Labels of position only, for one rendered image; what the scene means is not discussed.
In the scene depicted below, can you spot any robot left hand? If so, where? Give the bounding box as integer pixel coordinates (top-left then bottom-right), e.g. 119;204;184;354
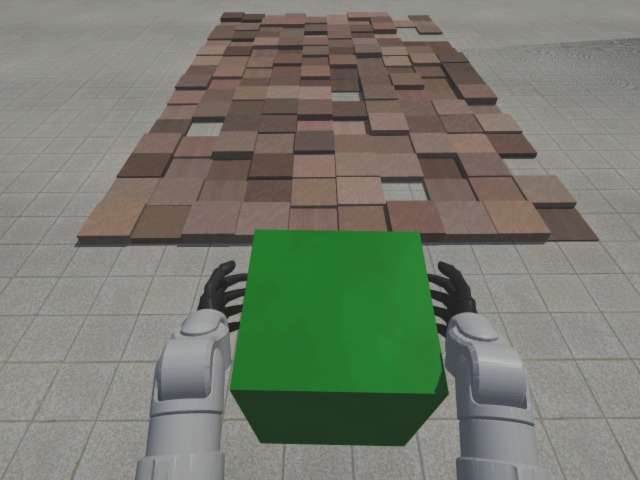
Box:
197;260;248;333

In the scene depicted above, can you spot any robot right hand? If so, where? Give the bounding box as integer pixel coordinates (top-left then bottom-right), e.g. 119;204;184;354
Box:
427;261;478;338

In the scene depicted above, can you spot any robot right forearm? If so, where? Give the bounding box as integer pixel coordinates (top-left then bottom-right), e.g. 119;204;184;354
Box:
445;312;549;480

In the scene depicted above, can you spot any carton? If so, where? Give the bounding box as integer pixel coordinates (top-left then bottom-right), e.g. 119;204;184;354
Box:
229;230;449;446

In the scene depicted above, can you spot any robot left forearm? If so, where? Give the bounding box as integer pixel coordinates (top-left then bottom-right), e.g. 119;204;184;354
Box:
135;309;231;480

